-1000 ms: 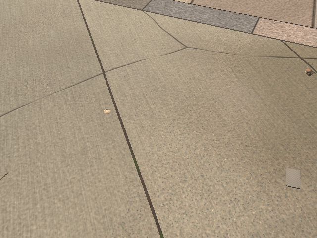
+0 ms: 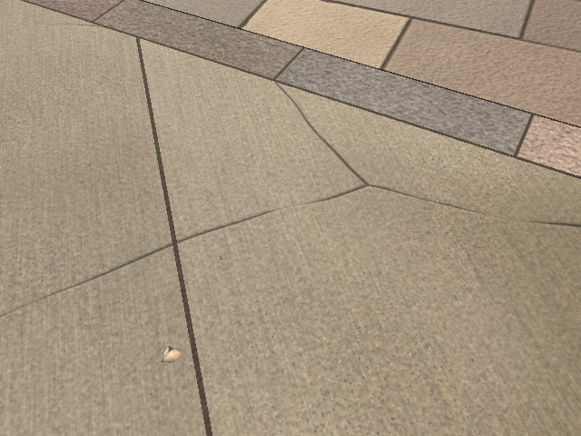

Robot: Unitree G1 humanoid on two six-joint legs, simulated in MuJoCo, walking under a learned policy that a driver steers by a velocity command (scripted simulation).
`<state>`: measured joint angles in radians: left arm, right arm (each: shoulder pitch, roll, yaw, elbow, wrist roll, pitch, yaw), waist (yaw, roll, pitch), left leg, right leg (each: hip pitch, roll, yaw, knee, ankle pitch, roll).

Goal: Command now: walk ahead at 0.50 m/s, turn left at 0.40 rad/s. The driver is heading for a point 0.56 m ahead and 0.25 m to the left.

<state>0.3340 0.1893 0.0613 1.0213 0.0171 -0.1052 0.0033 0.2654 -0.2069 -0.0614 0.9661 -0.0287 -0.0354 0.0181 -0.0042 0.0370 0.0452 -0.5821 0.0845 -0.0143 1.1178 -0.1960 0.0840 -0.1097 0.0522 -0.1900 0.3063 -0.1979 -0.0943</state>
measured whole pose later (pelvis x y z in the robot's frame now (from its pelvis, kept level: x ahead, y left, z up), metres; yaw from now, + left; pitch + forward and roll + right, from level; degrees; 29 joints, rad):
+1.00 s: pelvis +0.52 +0.10 -0.01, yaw +30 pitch +0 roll +0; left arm 0.14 0.22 0.02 0.78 0.01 -0.07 0.00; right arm 0.29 -0.28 -0.06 0.85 -0.02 -0.02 -0.01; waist -0.03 0.03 0.09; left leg -0.38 -0.10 -0.10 1.16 -0.44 0.02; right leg -0.36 0.03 -0.06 0.45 -0.10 -0.06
